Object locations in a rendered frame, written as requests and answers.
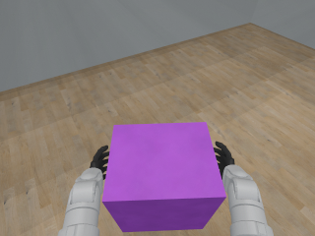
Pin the robot right forearm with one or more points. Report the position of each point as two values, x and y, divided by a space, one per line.
245 204

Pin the robot left forearm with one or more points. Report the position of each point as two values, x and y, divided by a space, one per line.
82 210

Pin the carton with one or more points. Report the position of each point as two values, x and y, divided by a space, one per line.
162 177

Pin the left robot hand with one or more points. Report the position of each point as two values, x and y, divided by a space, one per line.
99 161

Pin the right robot hand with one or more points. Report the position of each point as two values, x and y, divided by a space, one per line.
225 158

